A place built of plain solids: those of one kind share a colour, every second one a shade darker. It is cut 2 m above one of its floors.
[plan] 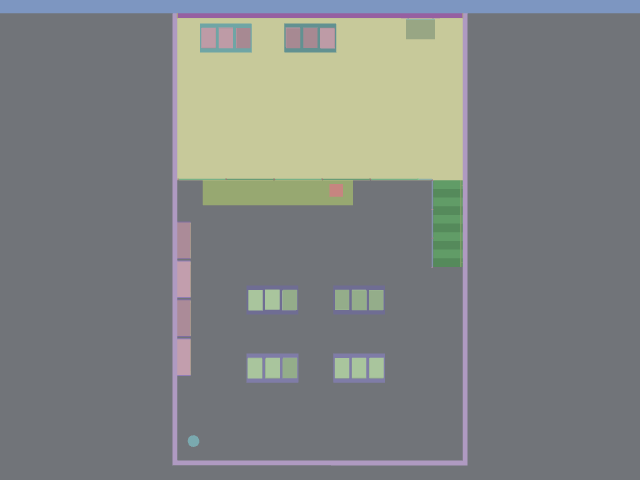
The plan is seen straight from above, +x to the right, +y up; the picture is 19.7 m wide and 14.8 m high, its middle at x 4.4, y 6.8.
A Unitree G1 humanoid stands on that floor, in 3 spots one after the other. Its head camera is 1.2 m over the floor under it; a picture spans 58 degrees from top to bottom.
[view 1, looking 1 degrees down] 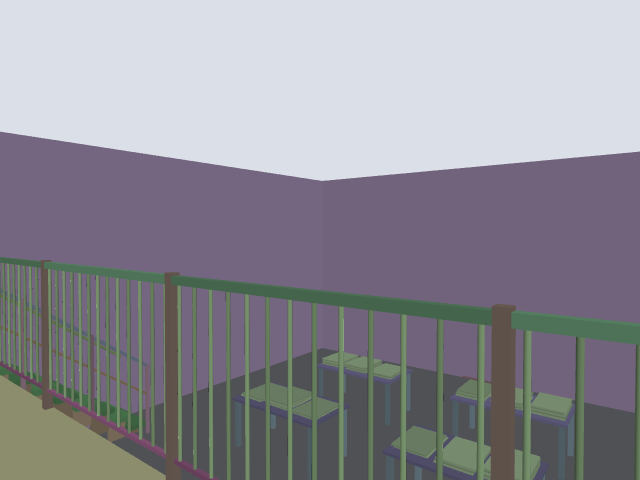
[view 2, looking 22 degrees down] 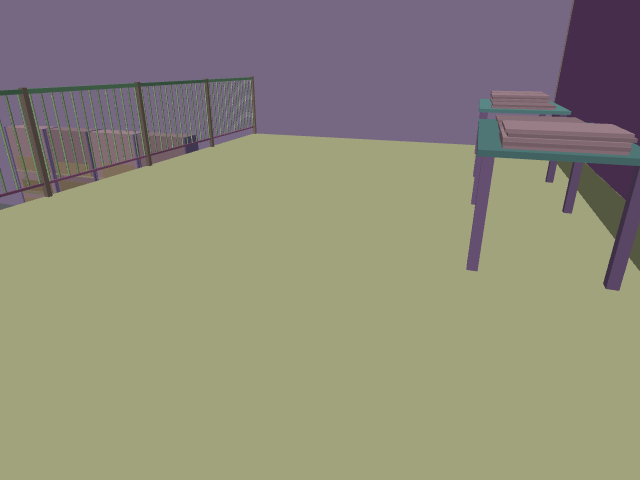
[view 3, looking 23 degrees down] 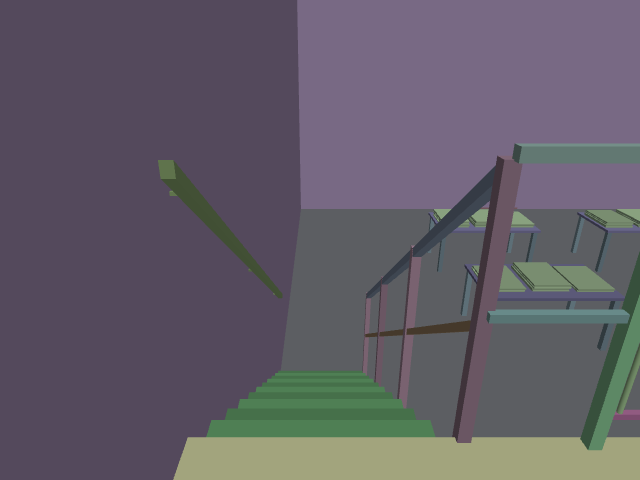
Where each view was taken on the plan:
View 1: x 1.20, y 9.84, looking -52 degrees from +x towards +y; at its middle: wall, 12.35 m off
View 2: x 7.50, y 12.54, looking -161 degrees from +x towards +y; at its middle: upper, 3.20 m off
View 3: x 8.35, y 9.74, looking -90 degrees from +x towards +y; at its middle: ground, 8.53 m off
